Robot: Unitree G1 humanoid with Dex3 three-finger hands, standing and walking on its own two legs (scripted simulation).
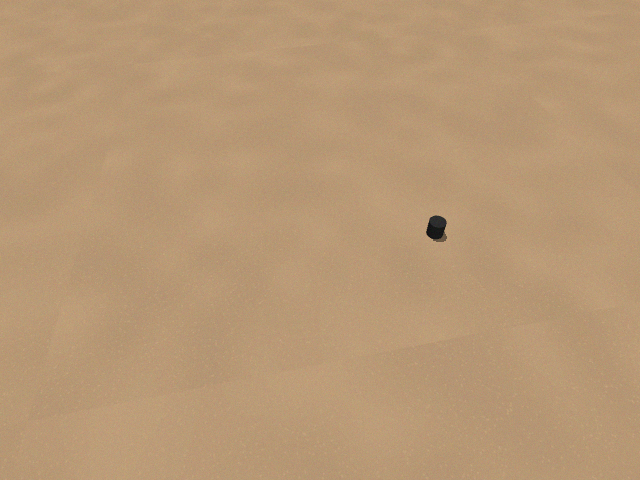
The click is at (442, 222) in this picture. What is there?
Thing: low tin
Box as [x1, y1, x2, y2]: [426, 216, 446, 238]
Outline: 432,216 429,220 426,233 428,236 432,238 439,238 442,235 446,221 444,218 440,216
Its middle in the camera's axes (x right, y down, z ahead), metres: +0.50 -0.04 +1.66
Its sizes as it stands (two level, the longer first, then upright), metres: 0.071 0.071 0.073
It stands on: the floor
